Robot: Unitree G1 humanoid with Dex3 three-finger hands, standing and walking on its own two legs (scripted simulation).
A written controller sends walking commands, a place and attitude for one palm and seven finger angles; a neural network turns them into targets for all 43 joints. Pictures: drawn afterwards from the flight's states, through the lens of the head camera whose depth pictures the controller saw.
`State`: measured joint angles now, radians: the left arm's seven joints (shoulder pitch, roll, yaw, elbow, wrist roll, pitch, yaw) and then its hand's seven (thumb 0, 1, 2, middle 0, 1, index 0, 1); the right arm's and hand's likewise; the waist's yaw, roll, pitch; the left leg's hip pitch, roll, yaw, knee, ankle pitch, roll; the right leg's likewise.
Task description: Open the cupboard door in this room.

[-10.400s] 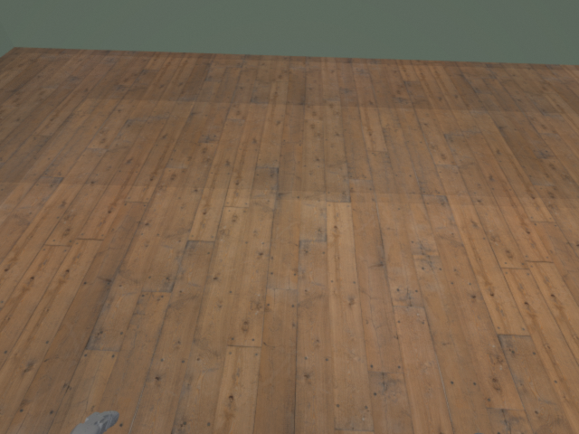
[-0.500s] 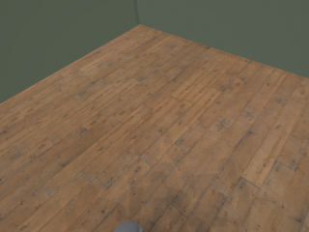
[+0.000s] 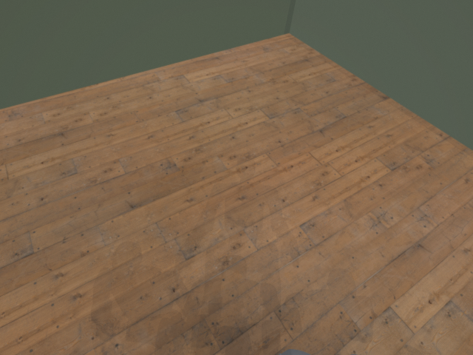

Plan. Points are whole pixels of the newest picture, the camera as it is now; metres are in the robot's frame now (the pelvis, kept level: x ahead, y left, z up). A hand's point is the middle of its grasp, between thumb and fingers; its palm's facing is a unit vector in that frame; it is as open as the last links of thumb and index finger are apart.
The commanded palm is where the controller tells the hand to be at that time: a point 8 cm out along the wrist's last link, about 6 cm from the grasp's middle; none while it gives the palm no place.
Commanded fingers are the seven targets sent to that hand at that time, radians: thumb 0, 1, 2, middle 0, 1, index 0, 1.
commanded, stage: turn or walk to find it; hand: left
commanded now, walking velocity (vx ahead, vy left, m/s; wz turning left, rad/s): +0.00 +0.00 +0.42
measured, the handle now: out of the picture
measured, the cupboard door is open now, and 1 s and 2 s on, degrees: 0 0 0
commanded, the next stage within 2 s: none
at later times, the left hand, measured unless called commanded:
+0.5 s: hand out of the picture +0.04 +0.14 -0.14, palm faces +0.20 -0.94 -0.29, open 7.4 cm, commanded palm none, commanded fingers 0.00 0.90 0.90 -0.20 -0.30 -0.20 -0.30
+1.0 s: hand out of the picture -0.13 +0.17 -0.18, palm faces +0.48 -0.85 -0.23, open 7.4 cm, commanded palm none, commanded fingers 0.00 0.90 0.90 -0.20 -0.30 -0.20 -0.30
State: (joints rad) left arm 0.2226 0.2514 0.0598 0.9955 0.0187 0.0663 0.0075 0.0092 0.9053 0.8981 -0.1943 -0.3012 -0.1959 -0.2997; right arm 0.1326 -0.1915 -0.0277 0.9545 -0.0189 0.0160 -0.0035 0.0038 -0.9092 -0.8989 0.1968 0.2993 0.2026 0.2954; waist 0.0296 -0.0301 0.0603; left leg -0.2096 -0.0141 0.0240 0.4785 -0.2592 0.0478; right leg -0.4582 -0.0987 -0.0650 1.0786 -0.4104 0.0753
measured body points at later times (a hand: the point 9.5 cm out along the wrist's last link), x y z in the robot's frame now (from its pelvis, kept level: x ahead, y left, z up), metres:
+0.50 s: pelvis -0.02 -0.07 +0.00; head +0.02 -0.11 +0.45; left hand +0.03 +0.18 -0.12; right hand +0.05 -0.32 -0.17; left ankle -0.08 +0.09 -0.64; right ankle -0.01 -0.14 -0.74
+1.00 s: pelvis -0.06 -0.03 +0.00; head -0.05 +0.00 +0.45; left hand -0.15 +0.22 -0.16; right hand +0.16 -0.20 -0.13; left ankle -0.09 +0.05 -0.74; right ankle -0.02 -0.17 -0.67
